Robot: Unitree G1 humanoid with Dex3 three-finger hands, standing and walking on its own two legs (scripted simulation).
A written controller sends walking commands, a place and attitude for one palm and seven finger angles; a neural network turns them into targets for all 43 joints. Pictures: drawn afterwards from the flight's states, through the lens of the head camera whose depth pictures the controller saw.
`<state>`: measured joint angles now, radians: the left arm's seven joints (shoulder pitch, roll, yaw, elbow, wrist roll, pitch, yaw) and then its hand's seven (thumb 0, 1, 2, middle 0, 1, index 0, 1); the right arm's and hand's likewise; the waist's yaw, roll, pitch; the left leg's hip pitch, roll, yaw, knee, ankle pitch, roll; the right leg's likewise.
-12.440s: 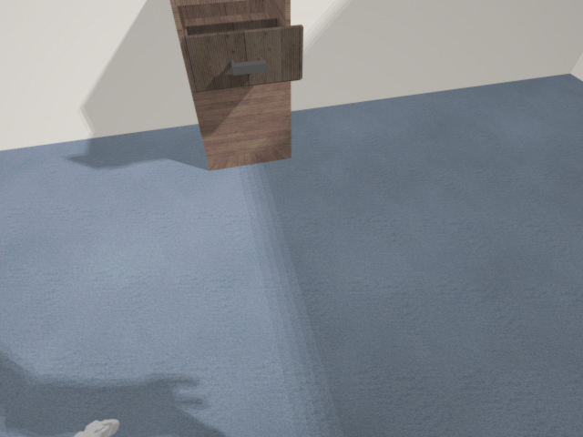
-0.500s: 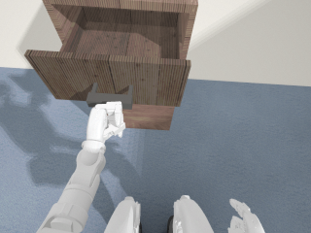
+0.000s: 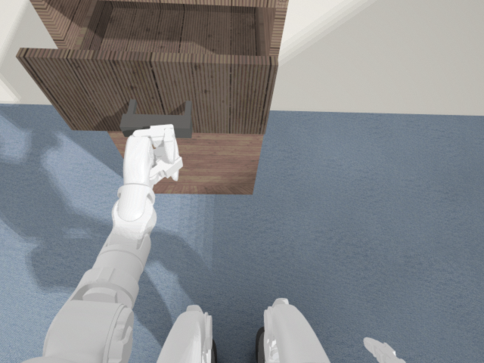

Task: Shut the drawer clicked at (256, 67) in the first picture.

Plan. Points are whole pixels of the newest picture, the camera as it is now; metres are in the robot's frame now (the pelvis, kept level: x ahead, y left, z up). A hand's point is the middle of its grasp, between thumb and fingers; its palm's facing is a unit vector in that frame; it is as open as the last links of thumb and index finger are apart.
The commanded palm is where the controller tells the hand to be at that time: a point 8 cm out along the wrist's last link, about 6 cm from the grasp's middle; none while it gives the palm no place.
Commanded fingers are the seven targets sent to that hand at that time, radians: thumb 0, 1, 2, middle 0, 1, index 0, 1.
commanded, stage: push the drawer shut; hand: left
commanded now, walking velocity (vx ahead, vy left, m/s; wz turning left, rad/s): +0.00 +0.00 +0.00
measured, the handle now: (159, 115) +0.52 +0.13 +0.04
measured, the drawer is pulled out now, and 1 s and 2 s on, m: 0.14 0.02 0.00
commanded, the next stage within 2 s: pull the fist back off the drawer in 1.46 s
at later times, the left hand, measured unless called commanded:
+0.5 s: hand (180, 126) +0.51 +0.09 +0.03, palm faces -0.03 -1.00 -0.05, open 2.9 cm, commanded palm +0.50 +0.14 +0.04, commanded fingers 0.00 0.90 0.90 -1.40 -1.60 -1.40 -1.60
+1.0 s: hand (181, 101) +0.56 +0.10 +0.03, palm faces -0.03 -1.00 -0.04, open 3.0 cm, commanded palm +0.56 +0.13 +0.04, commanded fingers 0.00 0.90 0.90 -1.40 -1.60 -1.40 -1.60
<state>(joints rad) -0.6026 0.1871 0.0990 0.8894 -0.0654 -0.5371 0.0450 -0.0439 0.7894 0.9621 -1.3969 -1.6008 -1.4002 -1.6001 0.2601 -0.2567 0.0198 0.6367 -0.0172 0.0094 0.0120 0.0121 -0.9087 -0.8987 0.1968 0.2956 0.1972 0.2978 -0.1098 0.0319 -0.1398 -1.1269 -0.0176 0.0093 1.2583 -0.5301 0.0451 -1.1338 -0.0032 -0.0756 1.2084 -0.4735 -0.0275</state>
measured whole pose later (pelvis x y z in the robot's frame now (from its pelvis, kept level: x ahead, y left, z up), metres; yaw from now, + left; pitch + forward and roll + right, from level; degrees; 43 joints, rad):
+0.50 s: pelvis +0.00 +0.00 -0.01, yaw -1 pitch +26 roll -2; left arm -0.87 0.30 0.25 1.16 -0.03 -0.55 -0.01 -0.03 0.78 0.95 -1.40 -1.60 -1.40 -1.60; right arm 0.31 -0.26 0.03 0.64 -0.04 0.04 0.03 0.01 -0.91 -0.90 0.20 0.30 0.20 0.30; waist -0.18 0.04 -0.14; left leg -1.21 0.00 0.00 1.29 -0.54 0.04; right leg -1.22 0.02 -0.08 1.23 -0.47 -0.04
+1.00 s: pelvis +0.00 +0.00 -0.02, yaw -2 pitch +30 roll -4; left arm -1.09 0.43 0.31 1.29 0.03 -0.49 0.00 0.00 0.75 0.93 -1.40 -1.60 -1.40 -1.60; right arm 0.35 -0.26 0.06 0.64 -0.07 0.05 0.05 0.01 -0.91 -0.90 0.20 0.30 0.20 0.30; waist -0.25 0.05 -0.13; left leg -1.32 0.01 -0.01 1.34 -0.55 0.05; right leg -1.30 0.02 -0.10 1.24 -0.46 -0.03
